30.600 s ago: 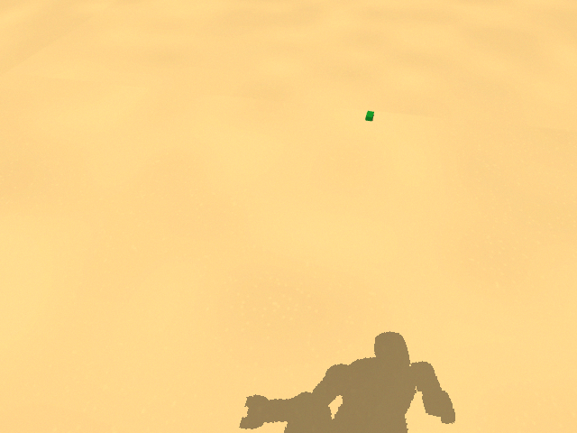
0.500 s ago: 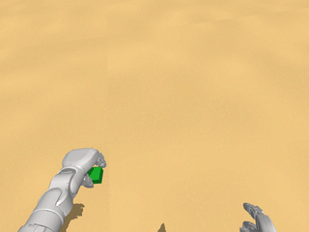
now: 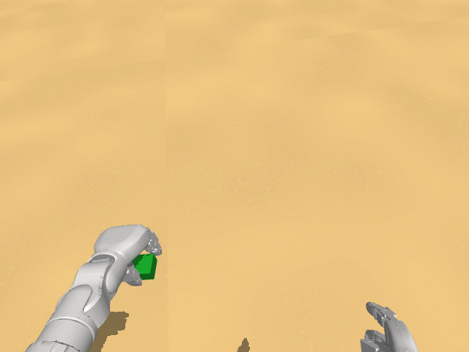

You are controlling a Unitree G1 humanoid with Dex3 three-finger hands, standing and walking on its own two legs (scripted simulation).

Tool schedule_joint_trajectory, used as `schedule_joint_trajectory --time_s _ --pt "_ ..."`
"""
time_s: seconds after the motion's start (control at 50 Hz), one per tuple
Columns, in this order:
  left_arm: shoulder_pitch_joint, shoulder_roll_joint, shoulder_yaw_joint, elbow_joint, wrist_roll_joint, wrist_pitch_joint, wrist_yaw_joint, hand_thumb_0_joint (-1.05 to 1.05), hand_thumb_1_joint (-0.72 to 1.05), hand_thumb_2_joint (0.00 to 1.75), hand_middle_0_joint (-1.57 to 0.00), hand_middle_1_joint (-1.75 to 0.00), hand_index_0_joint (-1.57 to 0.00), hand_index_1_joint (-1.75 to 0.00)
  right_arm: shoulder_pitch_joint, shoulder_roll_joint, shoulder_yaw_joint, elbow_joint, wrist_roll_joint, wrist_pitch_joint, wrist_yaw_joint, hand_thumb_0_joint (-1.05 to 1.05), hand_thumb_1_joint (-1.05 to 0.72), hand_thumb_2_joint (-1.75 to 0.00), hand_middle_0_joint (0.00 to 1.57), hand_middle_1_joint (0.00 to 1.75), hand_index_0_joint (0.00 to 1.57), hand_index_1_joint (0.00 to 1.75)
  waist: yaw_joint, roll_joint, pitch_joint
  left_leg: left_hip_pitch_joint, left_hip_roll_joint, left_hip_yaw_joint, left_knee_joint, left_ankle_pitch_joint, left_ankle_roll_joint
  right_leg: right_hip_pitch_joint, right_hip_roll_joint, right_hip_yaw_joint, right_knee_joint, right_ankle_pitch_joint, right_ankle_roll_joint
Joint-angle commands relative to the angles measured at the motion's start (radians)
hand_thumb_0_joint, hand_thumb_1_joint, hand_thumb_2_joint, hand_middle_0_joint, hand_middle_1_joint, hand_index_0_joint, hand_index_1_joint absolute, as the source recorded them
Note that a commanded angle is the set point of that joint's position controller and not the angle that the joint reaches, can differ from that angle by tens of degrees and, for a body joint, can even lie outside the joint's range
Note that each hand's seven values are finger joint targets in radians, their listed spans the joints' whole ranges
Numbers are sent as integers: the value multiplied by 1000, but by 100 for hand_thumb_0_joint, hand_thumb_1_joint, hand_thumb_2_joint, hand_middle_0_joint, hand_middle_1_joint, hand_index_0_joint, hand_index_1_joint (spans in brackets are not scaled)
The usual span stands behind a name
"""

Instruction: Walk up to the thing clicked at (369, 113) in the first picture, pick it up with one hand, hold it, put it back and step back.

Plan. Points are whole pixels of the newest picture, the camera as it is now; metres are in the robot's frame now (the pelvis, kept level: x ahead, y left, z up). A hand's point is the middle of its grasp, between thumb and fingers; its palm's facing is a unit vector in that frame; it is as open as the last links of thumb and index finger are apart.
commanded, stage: hold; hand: left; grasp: from above
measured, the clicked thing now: (137, 267) +0.30 +0.22 -0.07
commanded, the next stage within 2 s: crouch in 0.46 s
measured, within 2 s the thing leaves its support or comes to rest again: neither
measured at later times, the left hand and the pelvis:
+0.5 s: hand (130, 262) +0.30 +0.22 -0.03, palm faces -0.46 -0.05 -0.89, open 7.0 cm; pelvis +0.01 +0.00 +0.00, yaw +0 degrees
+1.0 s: hand (140, 280) +0.30 +0.23 -0.13, palm faces -0.43 +0.03 -0.90, open 6.9 cm; pelvis -0.02 +0.00 -0.05, yaw +2 degrees
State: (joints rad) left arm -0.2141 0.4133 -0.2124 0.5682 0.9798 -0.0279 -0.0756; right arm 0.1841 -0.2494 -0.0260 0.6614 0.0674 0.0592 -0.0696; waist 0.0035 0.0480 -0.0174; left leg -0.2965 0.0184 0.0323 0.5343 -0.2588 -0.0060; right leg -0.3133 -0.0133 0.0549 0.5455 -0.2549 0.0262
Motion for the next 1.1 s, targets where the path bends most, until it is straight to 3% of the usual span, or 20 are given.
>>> schedule_joint_trajectory --time_s 0.0,0.04,0.1,0.2,0.28,0.36,0.44,0.52,0.54,0.56,0.68,0.72,0.74,0.8,0.86,0.9,0.94,0.98,1.04,1.08 --pt "-357 209 110 -202 2 -8 50 0 89 21 -130 -4 -129 -5 -91 -124 -35 -142 3 -45 -7 0 -90 -90 20 30 20 30 -2 -24 -235 133 -35 3 -76 178 20 55 42 -34 -93 143 -31" --pt "-349 221 130 -192 4 -8 61 0 88 23 -129 -5 -129 -6 -85 -128 -37 -141 4 -44 -8 0 -90 -90 20 30 20 30 4 -23 -244 138 -36 4 -76 183 19 60 42 -35 -97 144 -30" --pt "-314 201 118 -192 3 -5 63 0 89 20 -129 -4 -129 -5 -88 -124 -38 -141 2 -41 -7 0 -90 -90 20 30 20 30 8 -35 -241 133 -36 5 -77 188 20 71 42 -39 -101 149 -30" --pt "-307 216 127 -183 11 2 56 0 89 23 -129 -4 -129 -5 -90 -126 -43 -140 6 -32 -8 0 -90 -90 20 30 20 30 13 -26 -237 143 -36 6 -86 207 18 80 42 -39 -104 167 -32" --pt "-343 195 88 -179 4 -4 40 0 90 21 -130 -5 -129 -5 -82 -125 -42 -134 4 -30 -9 0 -90 -90 20 30 20 30 -3 -48 -227 147 -32 2 -87 217 22 75 43 -44 -108 182 -30" --pt "-301 185 95 -159 -7 -12 43 0 88 21 -126 -7 -127 -7 -83 -123 -40 -144 7 -26 -9 0 -90 -90 20 30 20 30 8 -46 -216 141 -34 3 -95 210 20 75 41 -45 -114 172 -32" --pt "-308 202 109 -163 12 -12 63 0 88 22 -128 -5 -128 -6 -77 -128 -45 -140 6 -19 -8 0 -90 -90 20 30 20 30 7 -21 -238 158 -31 2 -92 261 14 87 45 -49 -98 212 -39" --pt "-407 240 136 -172 22 -15 91 0 88 23 -128 -6 -128 -6 -61 -132 -49 -124 3 -16 -8 0 -90 -90 20 30 20 30 1 11 -262 167 -27 1 -90 265 10 81 48 -48 -94 214 -40" --pt "-419 221 120 -165 22 -13 94 0 93 15 -128 -12 -131 -9 -59 -132 -48 -124 3 -16 -7 0 -91 -91 20 30 20 30 -1 14 -253 168 -25 2 -94 258 9 77 49 -48 -97 207 -42" --pt "-384 211 122 -139 22 -8 98 0 85 12 -120 -9 -123 -7 -61 -129 -47 -124 2 -15 -7 0 -88 -90 20 30 20 30 6 5 -245 161 -28 2 -94 249 11 80 47 -50 -102 199 -39" --pt "-272 146 66 -40 22 -10 94 0 90 19 -129 -6 -129 -6 -61 -132 -54 -128 1 -8 1 0 -89 -90 20 30 20 30 -4 -85 -183 115 -30 -2 -87 226 18 58 41 -54 -105 183 -35" --pt "-294 153 73 -23 27 -30 104 0 92 22 -131 -6 -131 -6 -53 -130 -52 -127 -1 -4 0 0 -89 -90 20 30 20 30 -14 -103 -174 87 -33 -2 -71 197 21 28 39 -51 -101 161 -32" --pt "-292 149 71 8 33 -42 114 0 92 22 -132 -6 -132 -7 -52 -127 -48 -124 -4 -2 2 0 -89 -90 20 30 20 30 -20 -114 -158 61 -36 -1 -54 177 24 6 34 -50 -93 145 -30" --pt "-348 185 116 67 62 -89 176 0 94 20 -134 -4 -133 -5 -40 -132 -48 -113 -19 7 7 0 -90 -90 20 30 20 30 -31 -84 -173 -33 -43 2 39 131 20 -85 30 -47 -7 108 -34" --pt "-451 192 131 88 124 -125 268 0 92 14 -131 -4 -132 -4 -6 -140 -64 -92 -40 5 17 0 -90 -90 20 30 20 30 -45 -31 -299 -136 -40 3 204 137 9 -220 35 -48 153 118 -39" --pt "-450 162 117 187 174 -119 331 0 92 16 -131 -6 -131 -6 23 -142 -73 -93 -51 7 29 0 -90 -90 20 30 20 30 -56 -39 -323 -252 -42 -2 314 104 5 -330 36 -48 247 92 -42" --pt "-533 174 124 229 208 -110 390 0 94 16 -131 -8 -132 -7 44 -151 -82 -87 -59 12 40 0 -90 -90 20 30 20 30 -65 -13 -382 -347 -38 -4 404 71 5 -425 35 -46 322 61 -44" --pt "-592 142 98 279 220 -97 422 0 95 16 -131 -11 -133 -9 66 -159 -92 -75 -63 9 45 0 -90 -90 20 30 20 30 -89 -1 -438 -401 -34 -7 474 49 10 -511 37 -54 389 40 -44" --pt "-635 181 123 358 216 -76 447 0 91 18 -128 -10 -130 -9 86 -173 -99 -41 -73 -9 46 0 -90 -90 20 30 20 30 -87 8 -506 -507 -27 -25 565 28 15 -626 43 -72 498 6 -47" --pt "-685 177 120 382 212 -69 455 0 91 22 -130 -9 -130 -9 97 -175 -103 -28 -80 -24 43 0 -90 -90 20 30 20 30 -103 22 -557 -582 -28 -35 628 -9 18 -697 41 -79 568 -21 -49"
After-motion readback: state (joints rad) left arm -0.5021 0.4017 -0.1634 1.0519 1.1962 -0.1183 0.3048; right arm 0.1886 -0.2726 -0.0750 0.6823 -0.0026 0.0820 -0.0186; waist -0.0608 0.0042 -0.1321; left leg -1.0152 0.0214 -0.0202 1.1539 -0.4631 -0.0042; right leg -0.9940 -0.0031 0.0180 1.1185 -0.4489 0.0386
